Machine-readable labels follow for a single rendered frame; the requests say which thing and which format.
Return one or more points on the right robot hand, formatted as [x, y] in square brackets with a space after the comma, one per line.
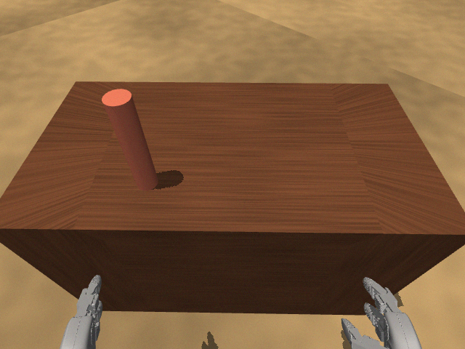
[394, 328]

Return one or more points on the can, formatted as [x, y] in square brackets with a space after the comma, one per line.
[123, 116]

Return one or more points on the left robot hand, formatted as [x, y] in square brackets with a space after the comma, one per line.
[83, 330]

